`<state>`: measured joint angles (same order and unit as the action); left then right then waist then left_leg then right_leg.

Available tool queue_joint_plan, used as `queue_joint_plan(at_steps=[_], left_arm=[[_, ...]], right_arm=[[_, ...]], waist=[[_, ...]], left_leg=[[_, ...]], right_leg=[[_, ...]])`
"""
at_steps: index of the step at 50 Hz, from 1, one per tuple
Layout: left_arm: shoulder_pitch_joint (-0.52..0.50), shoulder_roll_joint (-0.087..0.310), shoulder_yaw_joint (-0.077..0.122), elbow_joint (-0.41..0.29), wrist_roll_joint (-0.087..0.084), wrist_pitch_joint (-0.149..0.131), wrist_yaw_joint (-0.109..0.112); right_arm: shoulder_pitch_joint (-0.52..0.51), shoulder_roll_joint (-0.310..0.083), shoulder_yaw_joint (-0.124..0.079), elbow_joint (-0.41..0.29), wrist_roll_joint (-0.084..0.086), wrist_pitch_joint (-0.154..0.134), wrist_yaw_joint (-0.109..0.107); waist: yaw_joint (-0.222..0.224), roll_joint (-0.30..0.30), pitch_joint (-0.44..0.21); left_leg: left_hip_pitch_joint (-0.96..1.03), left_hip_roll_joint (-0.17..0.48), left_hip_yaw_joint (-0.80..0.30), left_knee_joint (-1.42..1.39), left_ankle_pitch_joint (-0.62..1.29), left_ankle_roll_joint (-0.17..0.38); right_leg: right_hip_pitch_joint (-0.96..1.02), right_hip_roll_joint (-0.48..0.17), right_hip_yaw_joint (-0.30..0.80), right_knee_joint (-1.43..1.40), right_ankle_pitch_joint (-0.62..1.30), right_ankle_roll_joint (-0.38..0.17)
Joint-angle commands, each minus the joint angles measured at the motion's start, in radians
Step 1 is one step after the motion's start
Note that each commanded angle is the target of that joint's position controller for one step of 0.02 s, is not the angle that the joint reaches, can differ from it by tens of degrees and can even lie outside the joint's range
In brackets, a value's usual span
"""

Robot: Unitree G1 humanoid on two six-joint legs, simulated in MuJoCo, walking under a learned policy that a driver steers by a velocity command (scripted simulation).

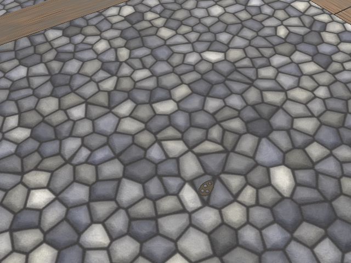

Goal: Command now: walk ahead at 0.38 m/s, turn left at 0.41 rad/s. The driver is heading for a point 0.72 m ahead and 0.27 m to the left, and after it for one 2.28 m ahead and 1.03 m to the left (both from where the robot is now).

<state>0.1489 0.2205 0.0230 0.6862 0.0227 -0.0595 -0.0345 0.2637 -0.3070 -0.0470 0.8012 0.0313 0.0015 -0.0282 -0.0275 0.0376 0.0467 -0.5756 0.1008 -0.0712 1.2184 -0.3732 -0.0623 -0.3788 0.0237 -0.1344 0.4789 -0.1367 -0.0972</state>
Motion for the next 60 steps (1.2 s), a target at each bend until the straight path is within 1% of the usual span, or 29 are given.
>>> queue_joint_plan(at_steps=[1,9,15,21,22,24,25,26,27,28,29,30,31,32,34,37,40,43,45,48,49,50,51,52,53,54,55,58,60], left_arm=[[0.012,0.159,0.059,-0.024,-0.011,-0.035,0.028],[0.064,0.177,0.078,0.05,-0.014,-0.036,0.054],[0.077,0.197,0.084,0.08,-0.005,-0.026,0.054],[0.041,0.239,0.105,0.096,-0.022,-0.003,0.036],[0.018,0.247,0.109,0.094,-0.028,0.004,0.027],[-0.026,0.28,0.119,0.081,-0.053,0.015,0.012],[-0.065,0.292,0.118,0.075,-0.074,0.018,0.002],[-0.108,0.259,0.102,0.053,-0.069,0.014,0.006],[-0.035,0.054,0.045,0.033,-0.012,-0.01,0.005],[-0.029,0.048,0.036,-0.074,-0.031,-0.057,0.008],[-0.181,0.176,0.055,-0.106,-0.067,-0.09,0.02],[-0.201,0.165,0.051,-0.103,-0.092,-0.107,0.022],[-0.165,0.125,0.038,-0.063,-0.076,-0.11,0.027],[-0.106,0.117,0.038,-0.034,-0.064,-0.097,0.024],[-0.02,0.122,0.045,0.019,-0.065,-0.053,0.007],[-0.104,0.102,0.036,0.023,-0.05,-0.016,-0.004],[-0.228,0.083,0.03,-0.004,-0.066,-0.028,-0.02],[-0.274,0.073,0.03,-0.017,-0.07,-0.051,-0.048],[-0.229,0.103,0.048,-0.009,-0.076,-0.061,-0.064],[0.016,0.177,0.085,0.037,-0.089,-0.042,-0.054],[0.228,0.24,0.111,0.092,-0.083,-0.025,-0.045],[0.549,0.281,0.127,0.171,-0.07,-0.002,-0.027],[0.616,0.163,0.068,0.244,-0.028,0.012,-0.011],[0.43,0.168,0.05,0.17,0.045,-0.027,-0.013],[0.347,0.207,0.08,0.087,0.032,-0.022,-0.011],[0.242,0.196,0.084,0.035,-0.011,-0.024,-0.007],[0.116,0.187,0.079,-0.005,-0.037,-0.027,-0.01],[0.038,0.204,0.082,-0.052,-0.035,-0.028,0.007],[0.086,0.217,0.091,-0.025,-0.038,-0.014,0.035]], right_arm=[[0.087,-0.099,-0.045,-0.046,0.0,0.006,-0.008],[0.007,-0.056,-0.064,-0.088,0.0,-0.004,0.01],[-0.057,-0.014,-0.041,-0.153,0.006,-0.005,0.035],[-0.1,-0.022,-0.027,-0.202,0.021,-0.001,0.063],[-0.081,-0.03,-0.028,-0.197,0.026,0.003,0.065],[0.057,-0.09,-0.056,-0.163,0.033,0.011,0.058],[0.211,-0.147,-0.09,-0.13,0.04,0.01,0.054],[0.461,-0.243,-0.143,-0.043,0.034,0.011,0.044],[0.368,-0.307,-0.137,-0.03,0.032,0.01,0.052],[0.301,-0.269,-0.099,-0.106,0.012,-0.033,0.072],[0.301,-0.198,-0.086,-0.13,0.012,-0.065,0.089],[0.315,-0.177,-0.082,-0.108,-0.002,-0.082,0.087],[0.275,-0.14,-0.067,-0.103,-0.017,-0.094,0.084],[0.188,-0.087,-0.049,-0.126,-0.034,-0.101,0.076],[0.118,-0.058,-0.032,-0.15,-0.043,-0.106,0.056],[0.182,-0.036,-0.02,-0.123,-0.04,-0.12,0.029],[0.233,-0.027,-0.014,-0.097,-0.048,-0.124,-0.001],[0.23,-0.061,-0.016,-0.074,-0.052,-0.128,-0.026],[0.212,-0.1,-0.023,-0.066,-0.059,-0.122,-0.037],[0.138,-0.171,-0.052,-0.075,-0.071,-0.088,-0.066],[0.066,-0.176,-0.057,-0.094,-0.082,-0.082,-0.075],[-0.113,-0.208,-0.07,-0.138,-0.074,-0.089,-0.07],[-0.216,0.045,-0.005,-0.183,-0.079,-0.124,-0.008],[0.011,0.162,0.039,-0.246,-0.025,-0.152,0.023],[0.059,0.042,0.033,-0.252,-0.014,-0.175,0.041],[-0.013,-0.034,0.016,-0.267,-0.006,-0.186,0.051],[-0.043,-0.053,0.008,-0.263,-0.02,-0.177,0.047],[-0.06,-0.114,-0.013,-0.284,-0.053,-0.129,0.012],[-0.165,-0.051,0.005,-0.326,-0.08,-0.123,-0.012]], waist=[[0.003,-0.162,-0.137],[0.007,-0.126,-0.036],[0.013,-0.114,0.044],[0.002,-0.102,0.098],[-0.013,-0.099,0.099],[-0.088,-0.114,0.017],[-0.194,-0.086,-0.072],[-0.315,0.03,-0.123],[-0.131,0.383,0.004],[-0.028,0.482,-0.222],[-0.098,0.227,-0.195],[-0.083,0.092,-0.128],[-0.043,-0.004,-0.111],[0.008,-0.032,-0.095],[0.048,-0.007,-0.062],[0.005,-0.028,0.019],[-0.053,-0.023,0.078],[-0.052,0.007,0.079],[-0.019,0.049,0.036],[0.118,0.145,-0.07],[0.223,0.143,-0.129],[0.403,0.06,-0.166],[0.334,-0.342,-0.112],[0.078,-0.434,-0.248],[0.09,-0.226,-0.377],[0.047,0.015,-0.237],[-0.029,0.165,-0.113],[-0.073,0.129,-0.011],[-0.033,0.075,-0.04]], left_leg=[[-0.049,0.053,-0.011,0.002,0.144,0.009],[-0.358,0.075,-0.008,-0.008,0.254,0.027],[-0.397,0.117,0.038,-0.07,0.287,0.048],[-0.282,0.137,0.132,-0.254,0.189,0.13],[-0.214,0.122,0.167,-0.283,0.151,0.151],[0.057,0.011,0.288,-0.296,0.079,0.194],[0.306,-0.079,0.336,-0.372,0.122,0.239],[0.632,-0.175,0.29,-0.458,0.108,0.286],[0.663,-0.058,-0.077,-0.568,0.067,0.318],[0.781,0.099,-0.724,-0.903,-0.307,0.472],[0.798,0.163,-0.77,-1.028,-0.325,0.415],[0.761,0.213,-0.752,-1.026,-0.307,0.41],[0.633,0.208,-0.661,-0.972,-0.241,0.389],[0.507,0.176,-0.554,-0.917,-0.197,0.367],[0.408,0.125,-0.361,-0.931,-0.056,0.321],[0.409,0.061,-0.103,-1.0,0.304,0.242],[0.453,0.005,0.103,-1.076,0.503,0.134],[0.49,-0.003,0.216,-1.14,0.645,0.058],[0.591,0.006,0.25,-1.087,0.955,0.021],[0.696,0.048,0.27,-0.768,1.613,-0.021],[0.626,0.043,0.259,-0.513,1.712,-0.037],[0.428,-0.001,0.246,-0.037,1.504,-0.051],[0.027,-0.219,0.186,0.528,-0.192,-0.043],[-0.217,-0.259,-0.077,0.718,-0.317,-0.018],[-0.221,-0.235,-0.143,0.645,-0.233,0.032],[-0.23,-0.185,-0.129,0.475,-0.13,0.088],[-0.166,-0.139,-0.11,0.353,-0.056,0.089],[0.015,-0.071,-0.079,0.056,-0.033,0.009],[0.103,-0.112,-0.018,-0.235,0.054,-0.024]], right_leg=[[0.125,-0.321,0.252,-0.368,-0.311,-0.131],[0.333,-0.38,0.154,-0.413,-0.442,-0.071],[0.375,-0.407,-0.011,-0.405,-0.353,-0.05],[0.481,-0.401,-0.178,-0.389,-0.259,-0.008],[0.476,-0.386,-0.217,-0.356,-0.181,0.001],[0.438,-0.358,-0.27,-0.127,0.323,0.014],[0.38,-0.329,-0.288,0.132,0.594,0.033],[0.146,-0.273,-0.247,0.567,0.585,0.076],[-0.223,-0.112,-0.129,0.974,-0.424,0.132],[-0.45,0.021,0.153,1.157,-0.527,0.132],[-0.521,-0.021,0.227,1.125,-0.399,0.092],[-0.589,-0.046,0.202,1.073,-0.304,0.058],[-0.525,-0.107,0.222,1.008,-0.228,0.037],[-0.443,-0.151,0.242,0.951,-0.135,0.028],[-0.391,-0.196,0.227,0.876,-0.034,0.028],[-0.451,-0.19,0.179,0.704,0.11,0.049],[-0.448,-0.092,0.139,0.435,0.299,0.058],[-0.318,-0.029,0.047,0.192,0.452,0.047],[-0.228,0.042,-0.014,0.127,0.453,0.027],[0.001,0.142,-0.111,0.173,0.323,-0.006],[0.199,0.153,-0.098,0.193,0.295,-0.029],[0.468,0.036,0.073,0.088,0.412,-0.108],[0.634,-0.048,0.208,0.14,0.533,-0.128],[0.715,-0.153,0.643,0.155,0.605,-0.268],[0.74,-0.251,0.862,-0.056,0.263,-0.358],[0.568,-0.235,0.865,-0.176,0.007,-0.344],[0.321,-0.207,0.828,-0.228,-0.058,-0.309],[-0.057,-0.106,0.647,-0.25,0.38,-0.271],[-0.126,0.004,0.491,-0.177,0.622,-0.217]])
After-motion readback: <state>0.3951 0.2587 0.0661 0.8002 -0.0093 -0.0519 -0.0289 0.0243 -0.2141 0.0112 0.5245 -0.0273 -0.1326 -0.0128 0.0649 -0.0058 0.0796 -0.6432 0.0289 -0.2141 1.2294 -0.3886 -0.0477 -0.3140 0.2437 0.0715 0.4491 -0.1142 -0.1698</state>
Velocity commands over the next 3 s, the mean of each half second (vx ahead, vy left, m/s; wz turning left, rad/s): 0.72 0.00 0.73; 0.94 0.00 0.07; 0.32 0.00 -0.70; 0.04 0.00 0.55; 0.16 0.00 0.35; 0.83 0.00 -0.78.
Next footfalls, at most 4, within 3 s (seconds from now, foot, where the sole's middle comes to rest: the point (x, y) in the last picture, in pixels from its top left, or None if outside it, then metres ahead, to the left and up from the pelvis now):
0.52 left None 0.31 0.30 -0.77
1.00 right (73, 189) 0.77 0.47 -0.77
1.38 left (37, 153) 0.97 0.67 -0.77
1.70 right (79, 168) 0.88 0.46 -0.77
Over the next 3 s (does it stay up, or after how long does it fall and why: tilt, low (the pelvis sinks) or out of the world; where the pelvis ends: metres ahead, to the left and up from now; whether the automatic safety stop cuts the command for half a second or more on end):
stays up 1.19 0.61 0.01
